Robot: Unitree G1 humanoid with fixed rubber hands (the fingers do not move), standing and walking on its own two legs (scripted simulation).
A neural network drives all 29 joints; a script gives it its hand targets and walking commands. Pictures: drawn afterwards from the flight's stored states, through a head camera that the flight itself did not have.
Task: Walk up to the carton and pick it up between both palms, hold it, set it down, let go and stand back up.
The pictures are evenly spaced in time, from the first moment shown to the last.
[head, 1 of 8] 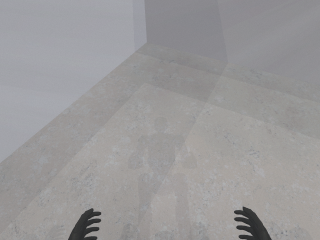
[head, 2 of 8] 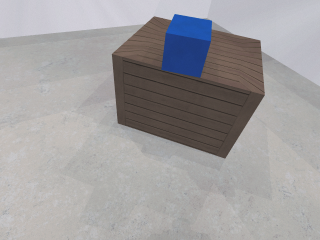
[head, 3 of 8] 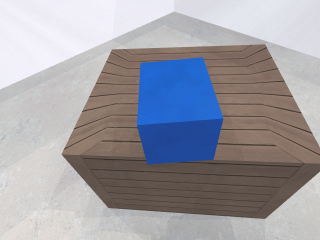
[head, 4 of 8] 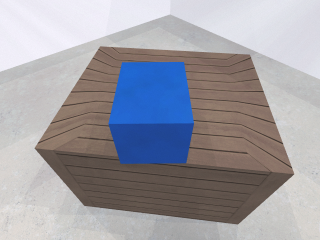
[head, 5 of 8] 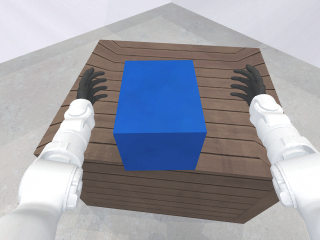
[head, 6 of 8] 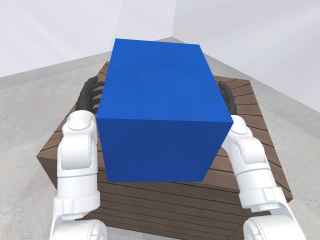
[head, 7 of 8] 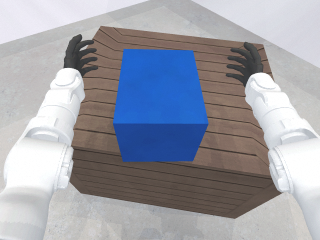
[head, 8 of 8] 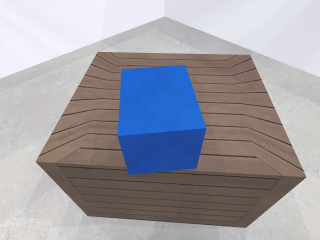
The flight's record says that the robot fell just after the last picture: no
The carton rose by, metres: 0.21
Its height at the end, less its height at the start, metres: +0.00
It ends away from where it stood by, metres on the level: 0.00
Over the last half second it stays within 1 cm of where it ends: yes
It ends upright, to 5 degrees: yes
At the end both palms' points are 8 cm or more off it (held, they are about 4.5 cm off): yes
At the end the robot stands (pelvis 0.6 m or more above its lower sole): yes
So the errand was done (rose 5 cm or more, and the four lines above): yes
